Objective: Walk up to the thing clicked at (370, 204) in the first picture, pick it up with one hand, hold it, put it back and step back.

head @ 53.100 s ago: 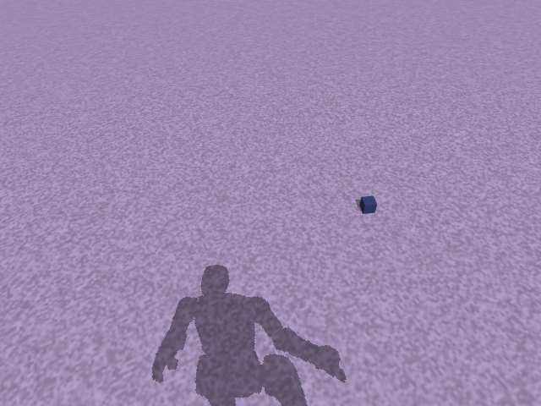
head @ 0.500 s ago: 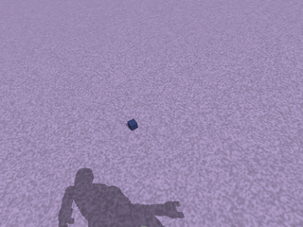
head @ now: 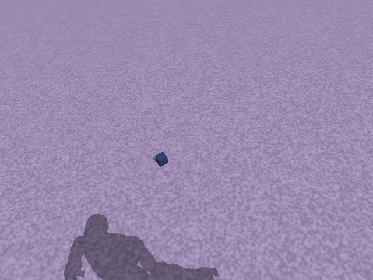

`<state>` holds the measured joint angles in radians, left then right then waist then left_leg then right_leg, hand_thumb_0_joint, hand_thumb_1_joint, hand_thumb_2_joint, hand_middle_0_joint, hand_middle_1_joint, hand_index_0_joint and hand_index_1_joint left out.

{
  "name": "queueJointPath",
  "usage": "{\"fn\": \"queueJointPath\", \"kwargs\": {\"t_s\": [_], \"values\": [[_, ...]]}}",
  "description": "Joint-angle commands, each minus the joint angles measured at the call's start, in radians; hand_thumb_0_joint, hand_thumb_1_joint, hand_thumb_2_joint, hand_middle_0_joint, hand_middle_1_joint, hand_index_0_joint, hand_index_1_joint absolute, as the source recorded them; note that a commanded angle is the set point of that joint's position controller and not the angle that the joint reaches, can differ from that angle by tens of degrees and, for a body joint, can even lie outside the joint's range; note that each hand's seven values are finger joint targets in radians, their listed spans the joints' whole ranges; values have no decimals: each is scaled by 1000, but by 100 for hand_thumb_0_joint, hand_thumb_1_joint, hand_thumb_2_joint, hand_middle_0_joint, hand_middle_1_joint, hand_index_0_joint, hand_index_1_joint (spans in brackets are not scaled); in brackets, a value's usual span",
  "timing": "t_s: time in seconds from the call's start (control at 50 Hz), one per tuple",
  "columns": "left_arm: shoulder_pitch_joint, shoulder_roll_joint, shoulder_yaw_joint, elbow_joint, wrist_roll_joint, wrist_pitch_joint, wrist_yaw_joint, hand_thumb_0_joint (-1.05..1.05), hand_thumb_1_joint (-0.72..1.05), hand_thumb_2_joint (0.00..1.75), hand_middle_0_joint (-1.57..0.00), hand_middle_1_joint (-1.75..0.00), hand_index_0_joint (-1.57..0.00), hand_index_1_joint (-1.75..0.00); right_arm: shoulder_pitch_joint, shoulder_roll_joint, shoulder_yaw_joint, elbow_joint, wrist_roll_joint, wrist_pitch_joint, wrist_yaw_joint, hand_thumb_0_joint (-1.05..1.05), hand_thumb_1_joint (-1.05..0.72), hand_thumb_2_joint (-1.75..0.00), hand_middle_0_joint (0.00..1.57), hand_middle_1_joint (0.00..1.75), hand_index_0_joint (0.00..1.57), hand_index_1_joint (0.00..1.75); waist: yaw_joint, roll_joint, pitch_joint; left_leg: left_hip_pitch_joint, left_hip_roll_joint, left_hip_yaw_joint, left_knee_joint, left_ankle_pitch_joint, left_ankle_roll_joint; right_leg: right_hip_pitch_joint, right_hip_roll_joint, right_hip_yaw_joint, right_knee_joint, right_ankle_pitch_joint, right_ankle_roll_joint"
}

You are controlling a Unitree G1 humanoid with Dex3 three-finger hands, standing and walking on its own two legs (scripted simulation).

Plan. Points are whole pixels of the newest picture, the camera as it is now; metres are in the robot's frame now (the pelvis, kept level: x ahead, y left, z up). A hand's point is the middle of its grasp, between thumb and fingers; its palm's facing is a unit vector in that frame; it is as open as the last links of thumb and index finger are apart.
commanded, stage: step back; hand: left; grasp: from above
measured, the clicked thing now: (161, 159) +1.05 +0.24 -0.73
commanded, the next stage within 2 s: stand in 0.50 s
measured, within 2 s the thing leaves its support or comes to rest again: neither
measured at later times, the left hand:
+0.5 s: hand out of the picture +0.11 +0.29 -0.14, palm faces +0.01 -0.94 -0.35, open 7.4 cm
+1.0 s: hand out of the picture +0.10 +0.29 -0.13, palm faces -0.02 -0.94 -0.34, open 7.4 cm
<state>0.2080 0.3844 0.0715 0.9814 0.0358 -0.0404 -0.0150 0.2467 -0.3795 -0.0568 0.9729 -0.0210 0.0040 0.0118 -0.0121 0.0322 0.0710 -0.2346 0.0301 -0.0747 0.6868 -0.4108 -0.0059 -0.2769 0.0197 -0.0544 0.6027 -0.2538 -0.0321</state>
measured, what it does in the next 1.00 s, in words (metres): steps on the spot: left foot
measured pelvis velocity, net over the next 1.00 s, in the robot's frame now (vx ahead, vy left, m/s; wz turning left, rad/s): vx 0.03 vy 0.03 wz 0.01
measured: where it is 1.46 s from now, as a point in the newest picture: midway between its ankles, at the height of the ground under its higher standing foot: outside the picture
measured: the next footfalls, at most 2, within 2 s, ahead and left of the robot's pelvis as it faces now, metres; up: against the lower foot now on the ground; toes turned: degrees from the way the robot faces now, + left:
left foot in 0.26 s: +0.10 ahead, +0.15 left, +0.00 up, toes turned +1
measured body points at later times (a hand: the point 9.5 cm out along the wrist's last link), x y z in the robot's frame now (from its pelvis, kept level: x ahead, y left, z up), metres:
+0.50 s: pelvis +0.03 +0.03 +0.01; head +0.05 +0.03 +0.46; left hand +0.11 +0.34 -0.12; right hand +0.14 -0.27 -0.12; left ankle +0.06 +0.15 -0.72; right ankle +0.04 -0.10 -0.72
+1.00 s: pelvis +0.03 +0.03 +0.02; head +0.04 +0.03 +0.47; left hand +0.10 +0.33 -0.11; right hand +0.13 -0.27 -0.11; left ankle +0.06 +0.15 -0.72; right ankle +0.04 -0.10 -0.72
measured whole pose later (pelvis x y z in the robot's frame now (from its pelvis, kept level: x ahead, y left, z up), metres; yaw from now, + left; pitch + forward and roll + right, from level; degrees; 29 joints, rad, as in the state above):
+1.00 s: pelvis +0.03 +0.03 +0.02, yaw +0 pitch -3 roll +0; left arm 0.10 0.36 0.00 1.16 0.01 -0.02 -0.01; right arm 0.08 -0.35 -0.01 1.15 0.00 -0.02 0.01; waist 0.01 0.00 0.06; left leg -0.13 0.01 0.01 0.33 -0.14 -0.01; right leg -0.10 -0.03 -0.04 0.33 -0.17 0.02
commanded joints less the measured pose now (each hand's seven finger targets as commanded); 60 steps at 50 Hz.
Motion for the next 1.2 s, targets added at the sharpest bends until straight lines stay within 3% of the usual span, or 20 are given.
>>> {"fn": "queueJointPath", "kwargs": {"t_s": [0.0,0.04,0.08,0.16,0.2,0.22,0.24,0.26,0.28,0.34,0.38,0.44,0.5,0.56,0.68,0.74,0.88,0.9,1.14,1.18], "values": [[4,305,79,-85,-3,-34,27,0,90,90,-20,-30,-20,-30,-43,-214,-43,-78,7,-15,-25,0,-90,-90,20,30,20,30,58,-62,31,-292,-24,-101,311,-150,23,74,-425,589,-363,-263,-231],[-40,259,61,-86,-8,-40,33,0,90,90,-20,-30,-20,-30,-13,-188,-39,-47,7,-18,-20,0,-90,-90,20,30,20,30,29,-78,30,-249,-7,-96,266,-52,20,44,-316,395,-323,-117,-155],[-65,256,57,-84,-6,-39,29,0,90,90,-20,-30,-20,-30,16,-178,-35,-28,1,-20,-12,0,-90,-90,20,30,20,30,23,-142,-13,-175,-2,-36,178,-41,8,32,-281,295,-287,8,-145],[-68,237,45,-77,-15,-27,31,0,90,90,-20,-30,-20,-30,-36,-151,-29,-24,-4,-23,-13,0,-90,-90,20,30,20,30,33,-190,-62,-74,-11,81,-39,15,7,59,-264,205,-177,345,-125],[-88,230,35,-80,-30,-15,31,0,90,90,-20,-30,-20,-30,1,-142,-27,-2,-5,-32,-21,0,-90,-90,20,30,20,30,-3,-168,-107,38,-24,108,-233,233,15,61,-231,159,-64,470,-82],[-82,199,24,-83,-33,-10,33,0,90,90,-20,-30,-20,-30,-13,-163,-36,3,-10,-35,-25,0,-90,-90,20,30,20,30,3,-122,-127,88,14,50,-232,375,35,37,-197,137,-19,453,-43],[-65,172,16,-89,-38,-6,33,0,90,90,-20,-30,-20,-30,-32,-206,-44,-6,-15,-39,-29,0,-90,-90,20,30,20,30,17,-27,-166,120,128,-78,-239,499,75,12,-146,111,29,350,-9],[-52,167,12,-73,-49,3,32,0,90,90,-20,-30,-20,-30,-118,-252,-45,-29,-3,-39,-26,0,-90,-90,20,30,20,30,43,33,-170,39,201,-160,-244,429,158,33,-56,62,54,66,18],[-67,177,16,-51,-43,9,34,0,90,90,-20,-30,-20,-30,-149,-252,-41,-27,4,-36,-22,0,-90,-90,20,30,20,30,41,41,-144,-40,224,-156,-247,369,183,99,-49,54,28,-68,12],[-80,191,11,-16,-29,-1,32,0,90,90,-20,-30,-20,-30,-205,-199,-17,-8,4,-23,-20,0,-90,-90,20,30,20,30,46,39,-67,-126,125,-69,-239,214,77,122,-107,126,-120,1,-15],[-95,224,15,-3,-28,-10,29,0,90,90,-20,-30,-20,-30,-203,-180,-9,12,7,-20,-19,0,-90,-90,20,30,20,30,23,2,-71,-46,79,-19,-211,197,43,75,-169,196,-183,65,-35],[-135,206,7,13,-32,-14,30,0,90,90,-20,-30,-20,-30,-201,-174,-3,45,7,-24,-14,0,-90,-90,20,30,20,30,14,-3,-102,21,93,-22,-249,266,49,84,-161,170,-196,120,-20],[-121,163,-20,53,-37,-6,22,0,90,90,-20,-30,-20,-30,-195,-189,6,62,8,-47,-9,0,-90,-90,20,30,20,30,20,1,-124,70,132,-68,-322,433,57,153,-121,113,-190,181,14],[-137,177,-25,75,-34,-6,21,0,90,90,-20,-30,-20,-30,-223,-183,7,71,14,-51,-12,0,-90,-90,20,30,20,30,17,-19,-131,130,120,-37,-321,493,42,165,-138,115,-237,244,16],[-160,179,-29,103,-29,-1,18,0,90,90,-20,-30,-20,-30,-250,-177,9,85,14,-45,-11,0,-90,-90,20,30,20,30,21,-2,-90,80,109,-35,-411,306,28,187,-143,112,-302,120,24],[-163,180,-30,111,-25,-6,19,0,90,90,-20,-30,-20,-30,-247,-172,8,90,14,-47,-11,0,-90,-90,20,30,20,30,16,-23,-121,128,108,-22,-392,393,27,193,-156,113,-312,176,23],[-162,183,-33,119,-26,-6,17,0,90,90,-20,-30,-20,-30,-234,-173,13,106,14,-46,-10,0,-90,-90,20,30,20,30,13,-23,-100,106,106,-20,-419,342,23,192,-158,118,-338,151,24],[-158,180,-33,120,-26,-4,17,0,90,90,-20,-30,-20,-30,-237,-177,13,108,14,-45,-10,0,-90,-90,20,30,20,30,15,-9,-86,94,101,-22,-431,288,19,181,-154,115,-341,113,26],[-144,187,-35,120,-26,-1,18,0,90,90,-20,-30,-20,-30,-214,-179,21,117,12,-40,-9,0,-90,-90,20,30,20,30,14,-25,-84,88,104,-25,-427,271,21,169,-159,119,-343,90,21],[-139,186,-36,122,-26,4,17,0,90,90,-20,-30,-20,-30,-206,-183,21,121,11,-38,-8,0,-90,-90,20,30,20,30,10,-23,-57,66,99,-32,-447,191,15,139,-149,115,-352,22,22]]}}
